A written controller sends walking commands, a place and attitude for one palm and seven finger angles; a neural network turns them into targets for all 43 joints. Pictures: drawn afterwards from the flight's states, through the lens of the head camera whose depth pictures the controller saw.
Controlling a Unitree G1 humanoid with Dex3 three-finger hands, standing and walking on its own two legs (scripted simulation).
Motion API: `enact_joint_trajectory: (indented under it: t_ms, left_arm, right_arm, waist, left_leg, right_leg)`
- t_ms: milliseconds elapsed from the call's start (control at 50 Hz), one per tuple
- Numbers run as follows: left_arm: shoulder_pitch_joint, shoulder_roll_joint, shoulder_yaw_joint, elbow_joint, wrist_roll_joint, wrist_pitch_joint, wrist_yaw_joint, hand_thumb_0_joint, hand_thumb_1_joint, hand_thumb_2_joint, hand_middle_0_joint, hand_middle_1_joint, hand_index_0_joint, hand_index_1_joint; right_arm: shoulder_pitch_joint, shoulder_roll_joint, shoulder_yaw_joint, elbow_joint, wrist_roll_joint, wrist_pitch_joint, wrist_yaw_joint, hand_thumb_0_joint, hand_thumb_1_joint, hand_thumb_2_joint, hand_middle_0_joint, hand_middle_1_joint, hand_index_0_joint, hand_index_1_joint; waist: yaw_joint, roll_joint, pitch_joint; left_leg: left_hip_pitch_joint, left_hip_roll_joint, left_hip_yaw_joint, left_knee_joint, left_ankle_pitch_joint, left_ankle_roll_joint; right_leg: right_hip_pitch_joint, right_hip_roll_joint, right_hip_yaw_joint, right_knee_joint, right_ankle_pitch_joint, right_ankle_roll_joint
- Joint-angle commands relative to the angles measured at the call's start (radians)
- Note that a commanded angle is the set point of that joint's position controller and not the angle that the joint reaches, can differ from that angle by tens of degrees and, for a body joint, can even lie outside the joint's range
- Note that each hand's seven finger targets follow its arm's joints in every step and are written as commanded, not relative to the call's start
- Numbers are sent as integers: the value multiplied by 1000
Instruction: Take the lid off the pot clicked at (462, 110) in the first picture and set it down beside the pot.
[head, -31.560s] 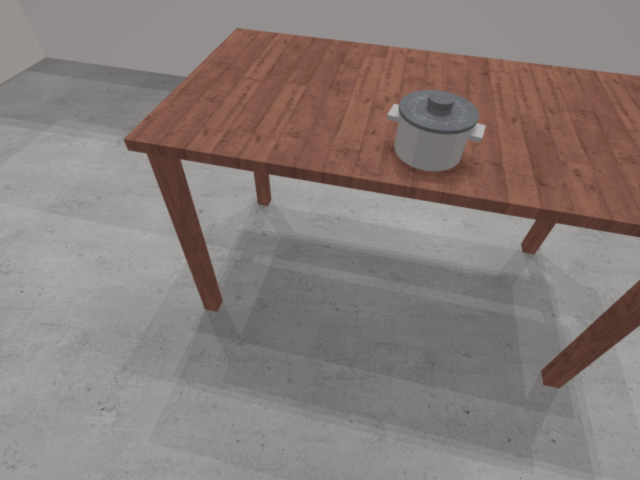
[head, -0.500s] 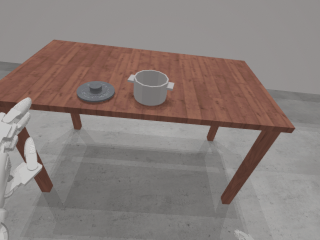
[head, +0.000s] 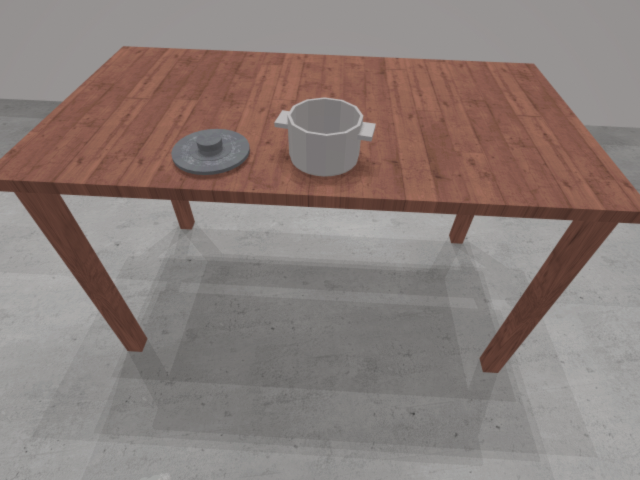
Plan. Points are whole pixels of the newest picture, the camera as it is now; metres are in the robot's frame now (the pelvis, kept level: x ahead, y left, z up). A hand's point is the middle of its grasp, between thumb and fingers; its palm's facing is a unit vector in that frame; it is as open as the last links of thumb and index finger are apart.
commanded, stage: stop stepping back and stand still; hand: left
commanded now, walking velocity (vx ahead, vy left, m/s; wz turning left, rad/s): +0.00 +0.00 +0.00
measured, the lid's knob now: (209, 141) +0.74 +0.24 +0.03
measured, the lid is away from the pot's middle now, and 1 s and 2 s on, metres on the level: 0.24 0.24 0.24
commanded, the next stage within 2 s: let the arm hang, fingers relaxed in 0.82 s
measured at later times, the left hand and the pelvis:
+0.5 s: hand out of the picture +0.07 +0.18 -0.15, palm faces +0.01 -0.98 -0.20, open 7.3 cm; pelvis +0.05 +0.00 +0.03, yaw -2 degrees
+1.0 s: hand out of the picture +0.11 +0.19 -0.15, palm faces -0.04 -0.98 -0.22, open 7.3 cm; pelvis +0.06 +0.01 +0.03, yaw -4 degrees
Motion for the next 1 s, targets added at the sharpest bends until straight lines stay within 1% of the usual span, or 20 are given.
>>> enact_joint_trajectory:
  t_ms: [0,20,40,60,80,100,140,160,180,200,220,260,300,320,340,380,440,480,560,980]
  left_arm:
    - [-116,111,19,-9,-12,-75,-17,0,900,900,-200,-300,-200,-300]
    - [-54,125,18,49,-21,-74,-15,0,900,900,-200,-300,-200,-300]
    - [25,136,32,109,-23,-82,-16,0,900,900,-200,-300,-200,-300]
    - [81,185,40,165,-19,-94,-6,0,900,900,-200,-300,-200,-300]
    - [129,223,54,211,-19,-105,11,0,900,900,-200,-300,-200,-300]
    - [102,205,41,234,-13,-105,24,0,900,900,-200,-300,-200,-300]
    - [10,156,32,237,-5,-93,38,0,900,900,-200,-300,-200,-300]
    - [-11,140,34,239,-3,-91,40,0,900,900,-200,-300,-200,-300]
    - [-16,137,36,247,-2,-91,38,0,900,900,-200,-300,-200,-300]
    - [-19,129,38,260,-2,-91,38,0,900,900,-200,-300,-200,-300]
    - [-28,123,37,273,-2,-87,37,0,900,900,-200,-300,-200,-300]
    - [-36,90,29,295,-15,-82,34,0,900,900,-200,-300,-200,-300]
    - [26,28,8,308,-31,-76,24,0,900,900,-200,-300,-200,-300]
    - [33,23,1,298,-26,-76,23,0,900,900,-200,-300,-200,-300]
    - [19,24,1,304,-25,-77,21,0,900,900,-200,-300,-200,-300]
    - [18,37,1,339,-24,-81,23,0,900,900,-200,-300,-200,-300]
    - [18,50,2,361,-25,-93,35,0,900,900,-200,-300,-200,-300]
    - [-2,47,3,361,-24,-94,41,0,900,900,-200,-300,-200,-300]
    - [-25,51,5,356,-23,-87,45,0,900,900,-200,-300,-200,-300]
    - [-45,57,4,346,-21,-85,43,0,900,900,-200,-300,-200,-300]
  right_arm:
    - [6,-189,-47,9,-17,-47,-46,0,-900,-900,200,300,200,300]
    - [-30,-149,-34,27,-7,-48,-50,0,-900,-900,200,300,200,300]
    - [-34,-122,-31,48,-1,-42,-54,0,-900,-900,200,300,200,300]
    - [1,-83,-29,63,14,-37,-54,0,-900,-900,200,300,200,300]
    - [37,-43,-31,82,29,-29,-52,0,-900,-900,200,300,200,300]
    - [34,-56,-42,104,30,-18,-55,0,-900,-900,200,300,200,300]
    - [76,-31,-43,148,27,-9,-56,0,-900,-900,200,300,200,300]
    - [76,-17,-39,163,24,-9,-51,0,-900,-900,200,300,200,300]
    - [78,3,-35,173,23,-7,-45,0,-900,-900,200,300,200,300]
    - [91,18,-31,184,21,-7,-43,0,-900,-900,200,300,200,300]
    - [110,41,-29,199,21,-6,-39,0,-900,-900,200,300,200,300]
    - [186,53,-22,237,16,-9,-44,0,-900,-900,200,300,200,300]
    - [144,-31,-28,229,3,-22,-58,0,-900,-900,200,300,200,300]
    - [130,-75,-35,203,0,-19,-65,0,-900,-900,200,300,200,300]
    - [97,-83,-34,201,0,-22,-70,0,-900,-900,200,300,200,300]
    - [67,-22,-20,231,9,-36,-65,0,-900,-900,200,300,200,300]
    - [77,22,-16,259,19,-36,-67,0,-900,-900,200,300,200,300]
    - [84,23,-19,276,20,-32,-68,0,-900,-900,200,300,200,300]
    - [67,23,-20,286,16,-26,-67,0,-900,-900,200,300,200,300]
    - [57,4,-21,295,15,-25,-66,0,-900,-900,200,300,200,300]
  waist:
    - [36,304,27]
    - [67,400,20]
    - [89,328,-29]
    - [93,108,-65]
    - [90,-183,-63]
    - [79,-216,-1]
    - [25,-121,49]
    - [19,-74,55]
    - [18,-54,52]
    - [13,-61,49]
    - [3,-101,66]
    - [-19,-89,77]
    - [33,142,100]
    - [39,137,105]
    - [52,88,83]
    - [65,116,79]
    - [49,1,53]
    - [40,-44,40]
    - [41,15,77]
    - [33,16,84]
  left_leg:
    - [52,197,-261,-328,457,110]
    - [30,151,-143,-272,568,59]
    - [31,93,-47,-166,547,8]
    - [-47,-7,40,-5,360,-36]
    - [-188,-84,91,154,6,-61]
    - [-201,-64,0,284,-139,-43]
    - [-171,-36,-33,356,-112,-27]
    - [-144,-29,-30,315,-107,-22]
    - [-111,-33,-13,240,-104,-19]
    - [-81,-31,-1,141,-90,-15]
    - [-23,-36,24,38,-39,-12]
    - [129,-52,24,-209,168,0]
    - [180,128,-206,-364,220,81]
    - [94,209,-306,-418,80,126]
    - [27,179,-274,-412,117,117]
    - [49,73,-115,-342,354,52]
    - [115,15,-20,-247,452,9]
    - [136,7,-8,-245,443,0]
    - [150,15,-10,-265,435,3]
    - [198,20,-10,-294,398,11]
  right_leg:
    - [-48,3,125,84,-33,22]
    - [67,2,123,-24,41,14]
    - [195,3,138,-150,170,6]
    - [327,-68,269,-226,416,6]
    - [436,-220,498,-370,593,-22]
    - [373,-281,535,-432,697,-37]
    - [272,-271,460,-447,599,-129]
    - [241,-261,423,-459,516,-183]
    - [234,-239,380,-473,456,-194]
    - [241,-224,352,-475,424,-190]
    - [216,-191,303,-474,373,-164]
    - [146,-128,246,-422,249,-94]
    - [17,-13,158,-266,137,-17]
    - [58,2,129,-231,59,0]
    - [159,16,134,-263,119,8]
    - [235,-16,147,-294,294,-7]
    - [278,-60,194,-330,513,-20]
    - [297,-69,193,-334,565,-19]
    - [269,-61,189,-336,509,-20]
    - [249,-52,202,-363,444,-21]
